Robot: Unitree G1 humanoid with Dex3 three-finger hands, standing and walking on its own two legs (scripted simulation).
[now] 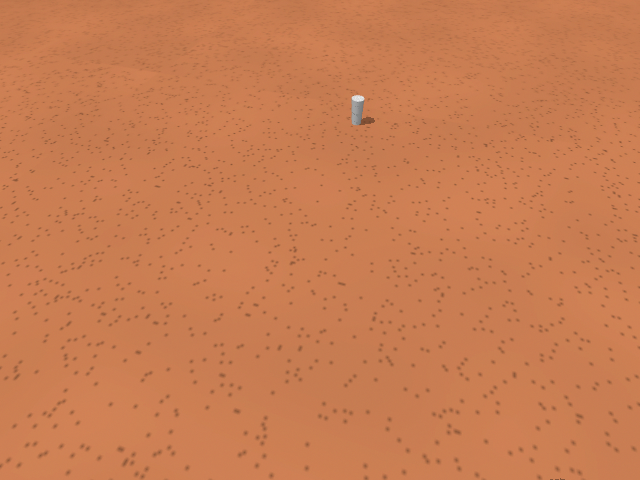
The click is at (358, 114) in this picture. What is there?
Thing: tapered cup
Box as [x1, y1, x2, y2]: [351, 95, 363, 124]
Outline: 355,95 352,97 351,100 351,118 353,124 359,124 361,119 363,97
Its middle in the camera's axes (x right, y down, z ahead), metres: +0.21 -0.73 +2.25
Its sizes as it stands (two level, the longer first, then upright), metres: 0.071 0.071 0.152
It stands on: the floor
